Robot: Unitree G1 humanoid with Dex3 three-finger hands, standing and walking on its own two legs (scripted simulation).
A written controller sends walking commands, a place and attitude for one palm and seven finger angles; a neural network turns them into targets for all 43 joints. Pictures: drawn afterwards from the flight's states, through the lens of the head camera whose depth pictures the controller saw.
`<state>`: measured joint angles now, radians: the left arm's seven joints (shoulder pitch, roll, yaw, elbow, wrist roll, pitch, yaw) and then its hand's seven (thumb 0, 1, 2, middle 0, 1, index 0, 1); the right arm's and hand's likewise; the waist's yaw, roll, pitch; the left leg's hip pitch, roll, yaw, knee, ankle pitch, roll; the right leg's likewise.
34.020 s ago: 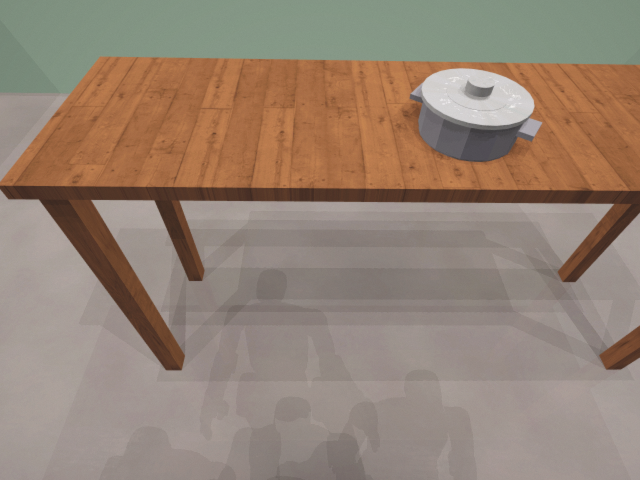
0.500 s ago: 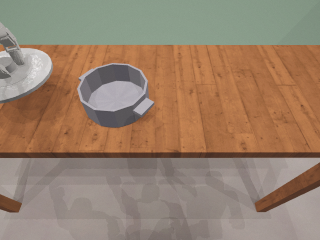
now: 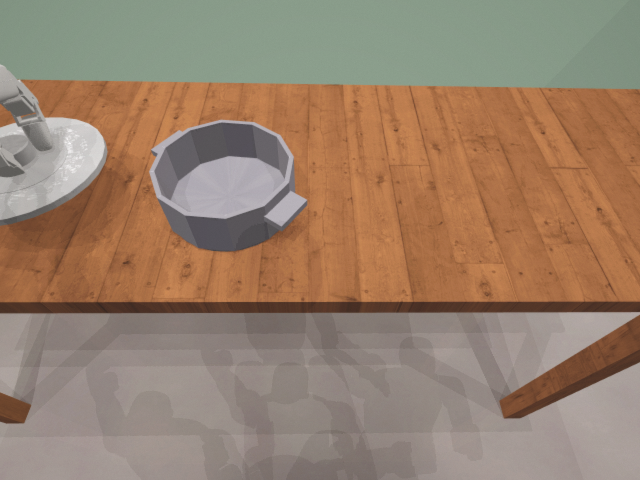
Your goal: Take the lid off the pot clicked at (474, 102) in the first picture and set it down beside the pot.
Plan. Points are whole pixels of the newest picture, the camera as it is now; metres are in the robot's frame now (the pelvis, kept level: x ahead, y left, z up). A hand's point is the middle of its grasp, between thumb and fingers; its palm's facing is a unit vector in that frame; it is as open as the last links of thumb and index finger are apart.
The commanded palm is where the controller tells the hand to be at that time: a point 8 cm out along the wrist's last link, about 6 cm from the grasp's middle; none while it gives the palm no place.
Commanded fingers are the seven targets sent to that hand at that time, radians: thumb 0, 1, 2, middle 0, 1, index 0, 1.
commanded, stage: lower the lid onto the table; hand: left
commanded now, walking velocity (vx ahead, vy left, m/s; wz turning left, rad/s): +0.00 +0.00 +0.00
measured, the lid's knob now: (11, 152) +0.48 +0.34 +0.15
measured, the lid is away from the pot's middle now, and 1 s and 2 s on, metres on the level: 0.24 0.25 0.24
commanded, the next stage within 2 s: open the fingers wide in 1.04 s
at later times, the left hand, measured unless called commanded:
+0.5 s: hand (12, 170) +0.45 +0.33 +0.15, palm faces -0.45 -0.18 -0.87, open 6.9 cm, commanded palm +0.49 +0.34 +0.22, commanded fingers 0.00 0.67 0.94 -0.85 -1.06 -0.92 -1.08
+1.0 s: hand (21, 185) +0.46 +0.34 +0.12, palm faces -0.49 -0.19 -0.85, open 6.9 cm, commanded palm +0.51 +0.35 +0.18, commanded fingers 0.00 0.67 0.94 -0.85 -1.06 -0.92 -1.08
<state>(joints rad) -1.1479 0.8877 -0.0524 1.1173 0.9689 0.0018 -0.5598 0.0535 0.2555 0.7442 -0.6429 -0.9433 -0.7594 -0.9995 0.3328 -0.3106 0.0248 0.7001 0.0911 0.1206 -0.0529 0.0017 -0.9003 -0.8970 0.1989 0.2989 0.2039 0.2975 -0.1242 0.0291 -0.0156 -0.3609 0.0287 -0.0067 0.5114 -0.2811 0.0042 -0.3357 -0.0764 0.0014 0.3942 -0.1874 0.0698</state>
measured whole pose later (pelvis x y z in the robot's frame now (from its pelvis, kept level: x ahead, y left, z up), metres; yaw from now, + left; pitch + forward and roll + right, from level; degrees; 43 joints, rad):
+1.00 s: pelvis -0.01 +0.01 -0.01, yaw -2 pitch +11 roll -2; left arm -1.15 0.92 -0.07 1.27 0.97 -0.05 -0.51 0.05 0.24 0.73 -0.65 -0.97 -0.78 -1.02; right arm 0.35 -0.31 0.04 0.72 0.10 0.12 -0.08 0.00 -0.90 -0.90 0.20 0.30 0.21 0.30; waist -0.16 0.02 -0.04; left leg -0.52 0.04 0.01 0.67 -0.35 0.02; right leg -0.49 -0.07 0.03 0.52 -0.23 0.07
